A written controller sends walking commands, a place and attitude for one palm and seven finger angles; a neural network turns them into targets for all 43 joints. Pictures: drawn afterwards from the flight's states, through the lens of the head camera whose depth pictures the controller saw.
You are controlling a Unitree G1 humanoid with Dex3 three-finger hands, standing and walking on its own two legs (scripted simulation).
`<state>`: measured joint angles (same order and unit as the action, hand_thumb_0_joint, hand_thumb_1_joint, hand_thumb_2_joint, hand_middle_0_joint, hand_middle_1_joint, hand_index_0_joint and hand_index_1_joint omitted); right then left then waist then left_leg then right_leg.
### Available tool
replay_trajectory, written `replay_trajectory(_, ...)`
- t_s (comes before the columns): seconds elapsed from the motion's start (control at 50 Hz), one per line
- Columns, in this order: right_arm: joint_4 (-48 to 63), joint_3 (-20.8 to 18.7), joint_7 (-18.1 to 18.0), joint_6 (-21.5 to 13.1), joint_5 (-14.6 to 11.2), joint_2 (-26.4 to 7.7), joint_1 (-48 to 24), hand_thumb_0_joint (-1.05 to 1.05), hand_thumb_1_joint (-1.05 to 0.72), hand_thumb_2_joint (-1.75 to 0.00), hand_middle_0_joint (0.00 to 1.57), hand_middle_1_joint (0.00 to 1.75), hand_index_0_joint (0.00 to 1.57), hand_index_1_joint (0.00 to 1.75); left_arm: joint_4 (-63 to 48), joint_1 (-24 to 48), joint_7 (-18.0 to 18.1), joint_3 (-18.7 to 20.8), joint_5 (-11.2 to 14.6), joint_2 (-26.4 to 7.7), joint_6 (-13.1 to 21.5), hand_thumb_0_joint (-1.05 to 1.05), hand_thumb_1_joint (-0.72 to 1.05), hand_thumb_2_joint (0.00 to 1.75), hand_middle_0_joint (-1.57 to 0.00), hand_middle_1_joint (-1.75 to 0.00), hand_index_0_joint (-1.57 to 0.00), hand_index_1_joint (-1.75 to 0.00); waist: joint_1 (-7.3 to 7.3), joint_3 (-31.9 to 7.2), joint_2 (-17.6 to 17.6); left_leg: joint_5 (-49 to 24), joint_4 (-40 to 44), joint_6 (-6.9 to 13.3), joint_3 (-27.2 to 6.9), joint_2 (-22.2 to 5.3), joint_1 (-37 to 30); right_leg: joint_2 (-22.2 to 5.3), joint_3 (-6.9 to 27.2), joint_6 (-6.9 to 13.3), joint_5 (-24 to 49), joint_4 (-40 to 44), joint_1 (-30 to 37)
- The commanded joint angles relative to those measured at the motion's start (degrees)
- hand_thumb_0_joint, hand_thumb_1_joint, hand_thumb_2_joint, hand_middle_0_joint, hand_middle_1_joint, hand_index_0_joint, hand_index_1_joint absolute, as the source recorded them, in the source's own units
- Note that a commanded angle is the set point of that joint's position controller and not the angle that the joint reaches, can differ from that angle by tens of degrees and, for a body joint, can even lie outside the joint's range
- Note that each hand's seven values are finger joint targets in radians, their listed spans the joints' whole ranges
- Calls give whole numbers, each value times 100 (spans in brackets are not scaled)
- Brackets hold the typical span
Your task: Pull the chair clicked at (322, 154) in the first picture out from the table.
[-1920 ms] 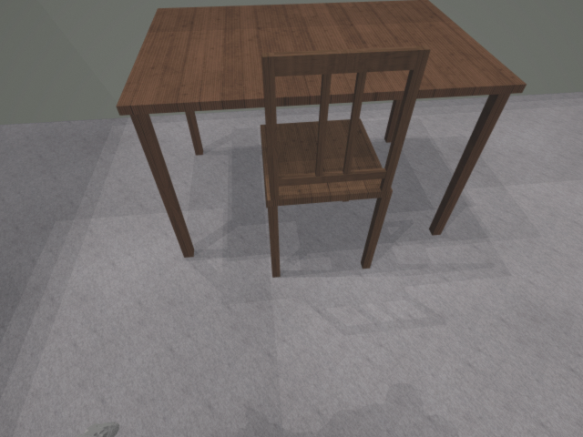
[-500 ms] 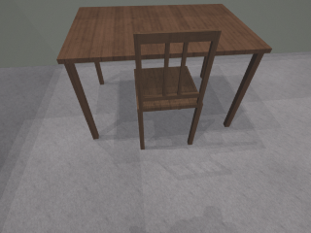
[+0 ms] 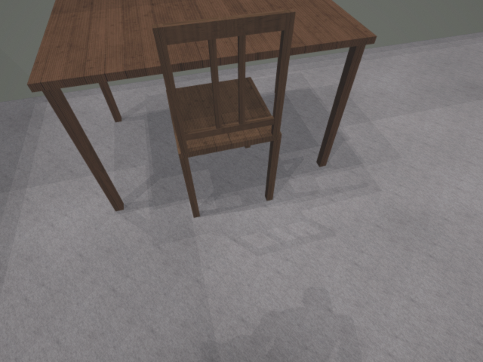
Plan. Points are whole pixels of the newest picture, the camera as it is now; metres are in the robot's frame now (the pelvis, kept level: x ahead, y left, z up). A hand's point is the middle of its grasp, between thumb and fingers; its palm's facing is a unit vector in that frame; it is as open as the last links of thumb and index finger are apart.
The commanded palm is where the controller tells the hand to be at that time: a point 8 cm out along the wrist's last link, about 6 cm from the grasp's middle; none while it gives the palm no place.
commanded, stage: walk to a spot facing it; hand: left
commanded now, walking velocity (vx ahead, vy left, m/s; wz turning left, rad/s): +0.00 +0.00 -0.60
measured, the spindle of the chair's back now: (215, 88) +0.89 +0.16 -0.07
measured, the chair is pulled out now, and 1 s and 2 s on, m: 0.00 0.00 0.00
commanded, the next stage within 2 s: none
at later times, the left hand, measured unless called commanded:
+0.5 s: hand out of the picture +0.07 +0.20 -0.15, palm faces -0.17 -0.95 -0.26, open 7.4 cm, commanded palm none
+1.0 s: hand (163, 341) +0.17 +0.17 -0.16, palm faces -0.58 -0.80 -0.16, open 7.4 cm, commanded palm none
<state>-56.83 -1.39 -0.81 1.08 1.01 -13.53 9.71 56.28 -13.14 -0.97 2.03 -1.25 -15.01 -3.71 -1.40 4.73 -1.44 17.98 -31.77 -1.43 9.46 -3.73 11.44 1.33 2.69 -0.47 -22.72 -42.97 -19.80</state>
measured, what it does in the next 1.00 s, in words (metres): steps on the spot, turning right: left foot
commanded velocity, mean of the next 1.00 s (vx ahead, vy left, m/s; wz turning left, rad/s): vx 0.07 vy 0.00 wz -0.60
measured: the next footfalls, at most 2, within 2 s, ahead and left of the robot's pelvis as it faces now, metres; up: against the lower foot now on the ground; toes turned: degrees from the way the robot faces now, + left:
left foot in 0.62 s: +0.04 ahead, +0.13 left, +0.00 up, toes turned -22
right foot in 1.18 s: -0.02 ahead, -0.15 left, +0.00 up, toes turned -48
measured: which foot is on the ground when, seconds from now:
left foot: down 0.00-0.06, up 0.08-0.60, down 0.62-1.00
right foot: down 0.00-0.62, up 0.64-1.00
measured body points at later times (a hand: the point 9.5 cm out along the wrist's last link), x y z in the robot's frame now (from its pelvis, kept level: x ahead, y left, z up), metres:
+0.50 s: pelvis -0.01 +0.00 +0.01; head +0.02 -0.01 +0.46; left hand +0.08 +0.25 -0.13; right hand +0.05 -0.27 -0.12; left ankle +0.00 +0.16 -0.69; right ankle +0.01 -0.09 -0.73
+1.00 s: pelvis +0.00 +0.04 +0.02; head +0.04 +0.06 +0.47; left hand +0.21 +0.21 -0.14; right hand -0.14 -0.16 -0.11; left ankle +0.01 +0.15 -0.73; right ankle -0.08 -0.10 -0.66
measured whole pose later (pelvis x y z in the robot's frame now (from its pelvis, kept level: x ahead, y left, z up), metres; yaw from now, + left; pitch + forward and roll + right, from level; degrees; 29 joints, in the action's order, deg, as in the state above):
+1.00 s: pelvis +0.00 +0.04 +0.02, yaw -35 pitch +1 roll -2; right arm -54.3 -1.5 -1.3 -2.0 1.7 -11.0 20.7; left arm 53.8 -12.2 -3.7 4.6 -2.2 -14.7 -5.0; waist 1.4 1.7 -2.1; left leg 17.6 -23.1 1.1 12.6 -5.1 5.8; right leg -4.1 -1.9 -4.0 -19.1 -53.8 -27.4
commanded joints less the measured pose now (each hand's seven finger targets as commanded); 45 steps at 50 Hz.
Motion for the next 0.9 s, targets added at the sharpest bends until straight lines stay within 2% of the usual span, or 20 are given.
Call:
replay_trajectory(0.0,622,-385,-93,-91,15,-1192,-441,0,-90,-90,20,30,20,30,-427,-679,12,259,1,-537,144,0,90,90,-20,-30,-20,-30,-320,-487,856,-1546,137,631,-578,-1516,397,-351,-287,2,282,282,635)
replay_trajectory(0.02,659,-369,-73,-34,-22,-1011,-423,0,-90,-90,20,30,20,30,-361,-1007,38,318,-33,-757,221,0,90,90,-20,-30,-20,-30,-476,-494,-111,-641,-1154,184,-141,-941,849,-594,288,80,1340,1504,1020)
replay_trajectory(0.04,864,-270,-39,0,-45,-469,-186,0,-90,-90,20,30,20,30,-417,-1057,147,432,-99,-1417,325,0,90,90,-20,-30,-20,-30,-339,-449,-2127,1607,-2829,-211,-55,81,2174,-1983,2825,517,2510,2592,1196)
replay_trajectory(0.06,953,-285,-59,57,-56,-598,-335,0,-90,-90,20,30,20,30,-477,-1069,214,418,7,-1476,288,0,90,90,-20,-30,-20,-30,-340,-469,-1651,1688,-3357,-132,-921,90,2000,-2244,3160,914,2569,2884,721)
replay_trajectory(0.08,850,-328,-52,65,-62,-674,-235,0,-90,-90,20,30,20,30,-546,-761,235,434,18,-1285,270,0,90,90,-20,-30,-20,-30,-157,-371,-1107,1197,-3534,-58,-1097,-46,2007,-1979,2706,1056,1530,2909,635)
replay_trajectory(0.1,797,-338,-38,38,-51,-650,-332,0,-90,-90,20,30,20,30,-638,-478,222,437,17,-1139,265,0,90,90,-20,-30,-20,-30,-113,-219,-910,897,-3662,-60,-1164,-99,2111,-1761,2723,1035,913,2893,390)
replay_trajectory(0.16,683,-344,-19,5,-1,-574,-187,0,-90,-90,20,30,20,30,-720,-280,204,372,41,-821,333,0,90,90,-20,-30,-20,-30,27,-340,-319,198,-3390,-152,-1135,-113,1920,-1332,2085,963,1513,2659,476)
replay_trajectory(0.32,810,-306,-85,-1,-8,-448,-313,0,-90,-90,20,30,20,30,-621,-742,171,431,26,-796,323,0,90,90,-20,-30,-20,-30,-147,-917,-483,268,-2561,-253,-1133,114,2001,-1099,2193,967,2260,2448,1461)
replay_trajectory(0.44,986,-288,-123,-47,-70,-460,-425,0,-90,-90,20,30,20,30,-701,-631,177,473,-21,-893,262,0,90,90,-20,-30,-20,-30,-206,-936,-665,647,-1352,-154,-1211,316,1370,-1044,2687,1083,2533,2417,1216)
replay_trajectory(0.5,990,-289,-142,-76,-113,-457,-106,0,-90,-90,20,30,20,30,-794,-374,162,493,-30,-966,210,0,90,90,-20,-30,-20,-30,-91,-958,-844,582,-524,-24,-1209,496,722,-911,2820,937,2457,2419,826)
replay_trajectory(0.54,870,-302,-170,-130,-124,-498,438,0,-90,-90,20,30,20,30,-871,-82,153,495,-1,-974,170,0,90,90,-20,-30,-20,-30,171,-1040,-840,-79,601,61,-1136,548,-249,-645,2656,611,1996,2269,291)
replay_trajectory(0.56,811,-322,-202,-175,-126,-645,710,0,-90,-90,20,30,20,30,-940,0,142,458,22,-838,157,0,90,90,-20,-30,-20,-30,306,-1080,-526,-276,1143,178,-1366,209,-1126,-265,2297,333,1296,1910,-454)
replay_trajectory(0.58,845,-402,-227,-212,-58,-1098,784,0,-90,-90,20,30,20,30,-1057,9,89,407,57,-503,143,0,90,90,-20,-30,-20,-30,392,-943,821,411,1940,498,-2656,-1004,-1570,467,1434,54,151,878,-1477)
replay_trajectory(0.6,1010,-437,-219,-175,-37,-1401,433,0,-90,-90,20,30,20,30,-1094,5,58,432,15,-482,163,0,90,90,-20,-30,-20,-30,228,-555,1675,130,2155,862,-3558,-2147,-939,567,454,-214,-807,-648,-1916)
replay_trajectory(0.62,1162,-359,-216,-164,-8,-1252,168,0,-90,-90,20,30,20,30,-1067,59,28,511,-62,-706,166,0,90,90,-20,-30,-20,-30,149,-285,1024,-194,2119,1155,-3482,-2269,-36,148,464,-299,-618,-1621,-1664)
replay_trajectory(0.64,1171,-239,-208,-192,15,-856,-154,0,-90,-90,20,30,20,30,-873,-215,-5,556,-108,-766,130,0,90,90,-20,-30,-20,-30,-103,-240,782,-583,2014,1017,-2729,-1718,227,104,438,-350,-73,-2139,-1401)
replay_trajectory(0.68,1242,-184,-207,-229,12,-752,-386,0,-90,-90,20,30,20,30,-726,-439,-83,512,-82,-598,71,0,90,90,-20,-30,-20,-30,-242,-263,888,-1076,1794,847,-1800,-1184,470,23,229,-377,357,-2869,-1287)
replay_trajectory(0.72,1120,-187,-211,-244,12,-705,-61,0,-90,-90,20,30,20,30,-723,-353,-113,435,-64,-469,59,0,90,90,-20,-30,-20,-30,-113,-288,974,-1842,1535,802,-1291,-938,-186,-1,0,-436,413,-2851,-1603)
replay_trajectory(0.76,952,-199,-214,-269,10,-717,518,0,-90,-90,20,30,20,30,-801,-41,-127,385,-40,-399,78,0,90,90,-20,-30,-20,-30,128,-334,977,-2277,1436,864,-1260,-1091,-773,-118,-113,-468,383,-2547,-1871)
replay_trajectory(0.88,571,-286,-162,-388,30,-822,1406,0,-90,-90,20,30,20,30,-988,727,-250,305,-59,-274,100,0,90,90,-20,-30,-20,-30,458,-87,967,-377,1982,1061,-1431,-1603,-1228,-562,-306,-390,390,-1576,-2137)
